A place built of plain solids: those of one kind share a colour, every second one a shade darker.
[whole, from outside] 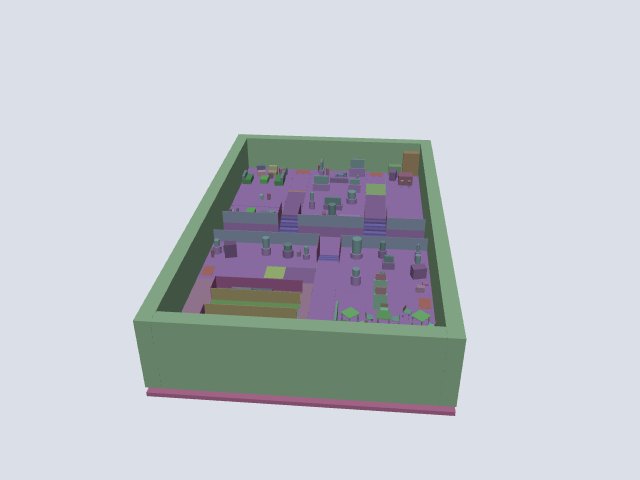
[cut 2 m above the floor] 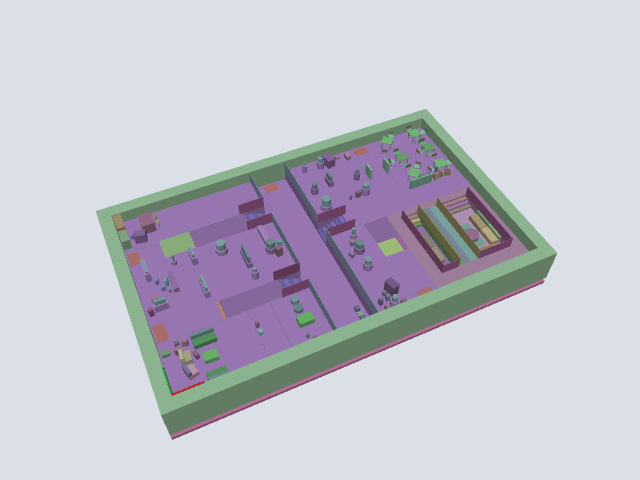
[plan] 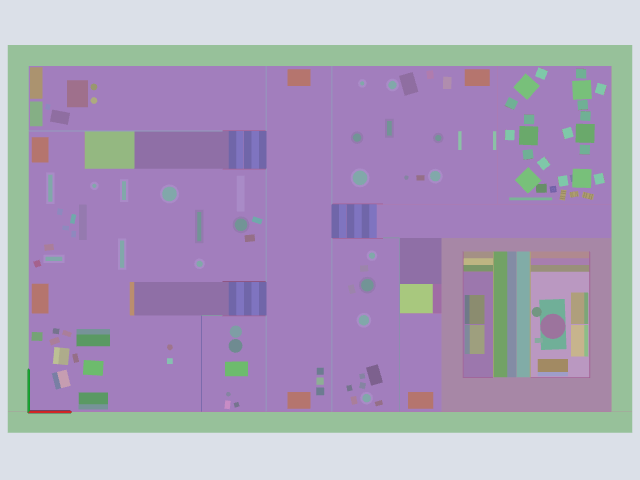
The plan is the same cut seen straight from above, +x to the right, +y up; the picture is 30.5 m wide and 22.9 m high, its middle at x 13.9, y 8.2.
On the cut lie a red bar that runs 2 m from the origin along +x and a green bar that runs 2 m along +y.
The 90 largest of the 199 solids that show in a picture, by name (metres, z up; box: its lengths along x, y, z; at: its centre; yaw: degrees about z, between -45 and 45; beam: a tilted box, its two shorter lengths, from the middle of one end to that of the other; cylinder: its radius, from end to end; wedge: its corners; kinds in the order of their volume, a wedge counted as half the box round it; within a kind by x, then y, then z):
{
 "wall_1": {"box": [1.0, 16.5, 5.0], "at": [-0.5, 8.25, 1.5]},
 "wall_2": {"box": [29.8, 1.0, 5.0], "at": [13.9, -0.5, 1.5]},
 "wall_3": {"box": [29.8, 1.0, 5.0], "at": [13.9, 17.0, 1.5]},
 "wall_4": {"box": [1.0, 16.5, 5.0], "at": [28.3, 8.25, 1.5]},
 "floor_1": {"box": [2.67, 1.8, 1.0], "at": [1.33, 12.5, 0.43]},
 "floor_2": {"box": [4.82, 1.6, 1.0], "at": [2.41, 5.4, 0.43]},
 "floor_3": {"box": [6.55, 4.6, 1.0], "at": [3.27, 2.3, 0.43]},
 "floor_4": {"box": [11.35, 5.4, 1.0], "at": [5.67, 8.9, 0.43]},
 "floor_5": {"box": [11.35, 3.1, 1.01], "at": [5.67, 14.95, 0.43]},
 "floor_6": {"box": [4.51, 1.6, 1.0], "at": [7.29, 5.4, 0.43]},
 "floor_7": {"box": [4.5, 1.8, 1.0], "at": [7.3, 12.5, 0.43]},
 "floor_8": {"box": [1.7, 4.6, 1.0], "at": [7.4, 2.3, 0.43]},
 "floor_9": {"box": [3.1, 4.6, 1.01], "at": [9.8, 2.3, 0.43]},
 "floor_10": {"box": [3.1, 16.5, 1.0], "at": [12.9, 8.25, -0.5]},
 "floor_11": {"box": [3.25, 8.3, 1.0], "at": [16.07, 4.15, 0.45]},
 "floor_12": {"box": [6.0, 6.6, 1.0], "at": [17.45, 13.2, 0.45]},
 "floor_13": {"box": [2.0, 4.7, 1.0], "at": [18.7, 2.35, 0.45]},
 "floor_14": {"box": [2.0, 2.2, 1.0], "at": [18.7, 7.2, 0.45]},
 "floor_15": {"box": [1.9, 6.6, 1.0], "at": [21.4, 13.2, 0.45]},
 "floor_16": {"box": [11.19, 1.6, 1.0], "at": [22.2, 9.1, 0.45]},
 "floor_17": {"box": [5.45, 6.6, 1.0], "at": [25.07, 13.2, 0.45]},
 "floor_base_1": {"box": [11.25, 16.5, 0.3], "at": [5.62, 8.25, -0.64]},
 "floor_base_2": {"box": [29.8, 18.5, 0.3], "at": [13.9, 8.25, -1.57]},
 "floor_base_3": {"box": [13.25, 16.5, 0.3], "at": [21.18, 8.25, -0.62]},
 "floor_rim_1": {"box": [1.05, 6.0, 1.0], "at": [20.23, 4.65, 0.45]},
 "floor_rim_2": {"box": [8.1, 1.65, 1.0], "at": [23.75, 0.82, 0.45]},
 "floor_rim_3": {"box": [8.1, 0.65, 1.0], "at": [23.75, 7.97, 0.45]},
 "floor_rim_4": {"box": [1.05, 6.0, 1.0], "at": [27.27, 4.65, 0.45]},
 "floor_pitb_1": {"box": [3.48, 5.04, 0.38], "at": [25.01, 4.17, 0.14]},
 "step_tread_1": {"box": [0.36, 1.6, 0.84], "at": [9.73, 5.4, 0.35]},
 "step_tread_2": {"box": [0.36, 1.8, 0.84], "at": [9.73, 12.5, 0.35]},
 "step_tread_3": {"box": [0.36, 1.6, 0.69], "at": [10.09, 5.4, 0.28]},
 "step_tread_4": {"box": [0.36, 1.8, 0.69], "at": [10.09, 12.5, 0.28]},
 "step_tread_5": {"box": [0.36, 1.6, 0.54], "at": [10.45, 5.4, 0.2]},
 "step_tread_6": {"box": [0.36, 1.8, 0.54], "at": [10.45, 12.5, 0.2]},
 "step_tread_7": {"box": [0.36, 1.8, 0.38], "at": [10.81, 12.5, 0.12]},
 "step_tread_8": {"box": [0.36, 1.6, 0.46], "at": [15.35, 9.1, 0.17]},
 "step_tread_9": {"box": [0.36, 1.6, 0.59], "at": [15.71, 9.1, 0.24]},
 "step_tread_10": {"box": [0.36, 1.6, 0.73], "at": [16.07, 9.1, 0.31]},
 "step_tread_11": {"box": [0.36, 1.6, 0.86], "at": [16.43, 9.1, 0.38]},
 "floor_pita_1": {"box": [2.08, 5.04, 0.38], "at": [21.79, 4.17, 0.14]},
 "piece_1": {"box": [0.4, 1.5, 0.85], "at": [1.04, 10.67, 1.35]},
 "piece_2": {"box": [1.0, 0.4, 0.65], "at": [1.21, 7.3, 1.25]},
 "piece_3": {"box": [0.38, 1.7, 0.47], "at": [2.59, 9.05, 1.17]},
 "piece_4": {"box": [0.4, 1.5, 0.65], "at": [4.46, 7.52, 1.25]},
 "piece_5": {"box": [0.4, 1.1, 0.75], "at": [4.55, 10.56, 1.3]},
 "piece_6": {"cylinder": 0.45, "from": [6.72, 10.4, 0.93], "to": [6.72, 10.4, 1.38]},
 "piece_7": {"box": [0.4, 1.6, 0.45], "at": [8.14, 8.84, 1.16]},
 "piece_8": {"box": [0.38, 1.7, 0.47], "at": [10.11, 10.41, 1.17]},
 "piece_9": {"cylinder": 0.4, "from": [10.13, 8.92, 0.93], "to": [10.13, 8.92, 1.48]},
 "piece_10": {"cylinder": 0.45, "from": [15.81, 11.16, 0.95], "to": [15.81, 11.16, 1.34]},
 "piece_11": {"cylinder": 0.4, "from": [16.16, 6.04, 0.95], "to": [16.16, 6.04, 1.55]},
 "piece_12": {"cylinder": 0.35, "from": [19.4, 11.25, 0.94], "to": [19.4, 11.25, 1.65]},
 "floor_bed_cover_1": {"box": [2.38, 1.8, 0.85], "at": [3.86, 12.5, 0.51]},
 "floor_plankwidea_1": {"box": [0.68, 6.0, 0.67], "at": [22.49, 4.65, 0.61]},
 "floor_plankwideb_1": {"box": [0.68, 6.0, 0.67], "at": [23.61, 4.65, 0.61]},
 "floor_plank_1": {"box": [0.44, 6.0, 1.0], "at": [23.05, 4.65, 0.45]},
 "floor_hatch_1": {"box": [1.58, 1.4, 1.0], "at": [18.49, 5.4, 0.45]},
 "tall_1": {"box": [0.6, 1.5, 2.3], "at": [0.36, 15.69, 2.09]},
 "trolley_1": {"box": [0.87, 0.58, 0.85], "at": [1.5, 14.06, 1.36], "yaw": -10.8},
 "trolley_2": {"box": [0.59, 0.9, 1.1], "at": [16.5, 1.76, 1.5], "yaw": 15.9},
 "trolley_3": {"box": [0.68, 0.99, 0.84], "at": [18.13, 15.65, 1.36], "yaw": 16.1},
 "island_1": {"box": [1.0, 1.3, 0.91], "at": [2.33, 15.18, 1.39]},
 "zeseb_sofaE_seat_1": {"box": [0.83, 1.51, 0.45], "at": [26.29, 3.4, 0.55]},
 "zeseb_sofaE_seat_2": {"box": [0.83, 1.51, 0.45], "at": [26.29, 4.95, 0.55]},
 "sofa_seat_1": {"box": [1.4, 0.82, 0.45], "at": [3.08, 0.52, 1.16]},
 "sofa_seat_2": {"box": [1.6, 0.82, 0.45], "at": [3.08, 3.54, 1.16]},
 "zesea_sofaW_seat_1": {"box": [0.95, 1.39, 0.4], "at": [21.27, 3.45, 0.53]},
 "zesea_sofaW_seat_2": {"box": [0.95, 1.39, 0.4], "at": [21.27, 4.89, 0.53]},
 "step_down1b_1": {"box": [3.48, 0.32, 0.84], "at": [25.01, 7.49, 0.37]},
 "plant_1": {"cylinder": 0.35, "from": [6.72, 10.4, 1.38], "to": [6.72, 10.4, 1.99]},
 "plant_2": {"cylinder": 0.3, "from": [10.13, 8.92, 1.48], "to": [10.13, 8.92, 2.39]},
 "plant_3": {"cylinder": 0.35, "from": [15.81, 11.16, 1.35], "to": [15.81, 11.16, 2.5]},
 "step_down2b_1": {"box": [3.48, 0.32, 0.69], "at": [25.01, 7.17, 0.29]},
 "counter_1": {"box": [0.6, 1.18, 0.92], "at": [0.36, 14.22, 1.4]},
 "low_1": {"box": [0.95, 0.7, 0.43], "at": [3.08, 2.1, 1.15], "yaw": -3.3},
 "low_2": {"box": [1.1, 0.7, 0.46], "at": [9.92, 2.05, 1.17], "yaw": 0.3},
 "rail_rim_1": {"box": [0.04, 8.3, 1.05], "at": [14.47, 4.15, 1.47]},
 "rail_rim_2": {"box": [0.04, 6.6, 1.05], "at": [14.47, 13.2, 1.47]},
 "step_down3b_1": {"box": [3.48, 0.32, 0.54], "at": [25.01, 6.85, 0.21]},
 "step_down1a_1": {"box": [2.08, 0.32, 0.84], "at": [21.79, 7.49, 0.37]},
 "zeseb_sofaS_seat_1": {"box": [1.45, 0.83, 0.45], "at": [25.01, 2.12, 0.55]},
 "floor_hatch_cover_1": {"box": [0.42, 1.4, 0.85], "at": [19.49, 5.4, 0.52]},
 "step_down2a_1": {"box": [2.08, 0.32, 0.69], "at": [21.79, 7.17, 0.29]},
 "step_down3a_1": {"box": [2.08, 0.32, 0.54], "at": [21.79, 6.85, 0.21]},
 "zeseb_low_1": {"cylinder": 0.6, "from": [25.01, 4.08, 0.33], "to": [25.01, 4.08, 0.64]},
 "screenS_1": {"box": [2.05, 0.14, 0.93], "at": [23.96, 10.16, 1.41]},
 "arm2a_seat_1": {"box": [0.73, 0.8, 0.45], "at": [1.55, 2.66, 1.16], "yaw": -5.4},
 "arm2b_seat_1": {"box": [0.73, 0.8, 0.45], "at": [1.55, 1.54, 1.16], "yaw": 14.3},
 "floor_gap_cover_1": {"box": [0.22, 1.6, 0.7], "at": [4.93, 5.4, 0.58]}
}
